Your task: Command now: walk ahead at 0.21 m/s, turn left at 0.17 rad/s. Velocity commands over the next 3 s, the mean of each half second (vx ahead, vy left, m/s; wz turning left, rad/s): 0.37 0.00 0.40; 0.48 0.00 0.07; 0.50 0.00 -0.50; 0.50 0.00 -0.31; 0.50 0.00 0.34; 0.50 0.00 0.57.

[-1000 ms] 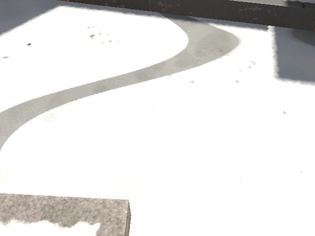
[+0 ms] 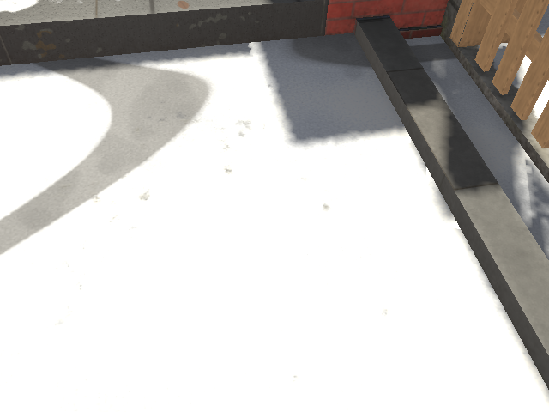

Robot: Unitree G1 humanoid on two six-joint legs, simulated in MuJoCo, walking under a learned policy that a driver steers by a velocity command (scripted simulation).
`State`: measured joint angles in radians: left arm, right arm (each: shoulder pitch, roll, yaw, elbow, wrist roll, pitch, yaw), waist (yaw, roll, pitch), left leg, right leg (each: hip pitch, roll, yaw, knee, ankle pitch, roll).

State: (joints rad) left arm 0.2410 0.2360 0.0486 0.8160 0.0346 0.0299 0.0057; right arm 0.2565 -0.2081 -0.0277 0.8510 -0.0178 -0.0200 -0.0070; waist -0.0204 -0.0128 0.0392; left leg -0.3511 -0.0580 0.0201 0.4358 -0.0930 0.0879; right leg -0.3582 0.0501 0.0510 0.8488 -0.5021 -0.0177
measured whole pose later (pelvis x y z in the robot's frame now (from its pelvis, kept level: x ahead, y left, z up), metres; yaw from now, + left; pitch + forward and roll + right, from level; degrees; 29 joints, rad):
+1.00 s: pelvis +0.38 +0.18 -0.01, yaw +16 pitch +1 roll +1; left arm 0.12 0.22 0.03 0.86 0.02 -0.04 -0.06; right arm 0.40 -0.20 -0.03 0.93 -0.02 -0.10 -0.01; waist -0.02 -0.02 0.06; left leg 0.17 -0.10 0.13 0.14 -0.33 0.08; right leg -0.63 -0.02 -0.09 0.63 0.03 -0.09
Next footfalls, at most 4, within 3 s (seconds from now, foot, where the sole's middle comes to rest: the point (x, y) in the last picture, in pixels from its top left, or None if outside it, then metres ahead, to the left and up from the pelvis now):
0.10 right None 0.05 -0.10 -0.77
0.54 left None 0.25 0.20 -0.77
1.08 right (202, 364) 0.60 0.18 -0.77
1.60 left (140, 264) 0.90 0.37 -0.77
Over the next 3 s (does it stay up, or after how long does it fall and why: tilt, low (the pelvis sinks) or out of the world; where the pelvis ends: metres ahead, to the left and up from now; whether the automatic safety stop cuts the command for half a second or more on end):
stays up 1.43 0.28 0.01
